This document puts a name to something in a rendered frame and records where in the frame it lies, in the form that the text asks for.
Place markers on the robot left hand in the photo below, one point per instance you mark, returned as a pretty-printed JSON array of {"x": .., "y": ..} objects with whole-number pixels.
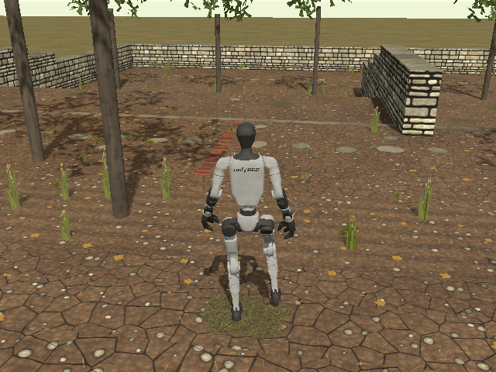
[{"x": 210, "y": 219}]

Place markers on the robot right shin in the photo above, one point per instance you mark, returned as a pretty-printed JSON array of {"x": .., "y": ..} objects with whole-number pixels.
[{"x": 273, "y": 268}]

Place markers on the left robot forearm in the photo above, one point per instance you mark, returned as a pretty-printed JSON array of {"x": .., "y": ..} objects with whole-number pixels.
[{"x": 209, "y": 205}]

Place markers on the right robot upper arm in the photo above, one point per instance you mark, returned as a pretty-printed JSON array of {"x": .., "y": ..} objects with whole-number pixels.
[{"x": 275, "y": 177}]

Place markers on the right robot forearm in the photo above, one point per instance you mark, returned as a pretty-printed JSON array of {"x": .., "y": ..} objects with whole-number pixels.
[{"x": 285, "y": 208}]

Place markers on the robot right hand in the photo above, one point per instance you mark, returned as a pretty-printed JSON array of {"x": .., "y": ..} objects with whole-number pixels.
[{"x": 290, "y": 226}]

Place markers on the left robot upper arm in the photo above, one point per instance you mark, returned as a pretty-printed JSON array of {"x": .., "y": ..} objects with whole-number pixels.
[{"x": 218, "y": 176}]

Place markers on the robot torso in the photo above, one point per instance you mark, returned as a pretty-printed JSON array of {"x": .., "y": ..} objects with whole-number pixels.
[{"x": 247, "y": 187}]

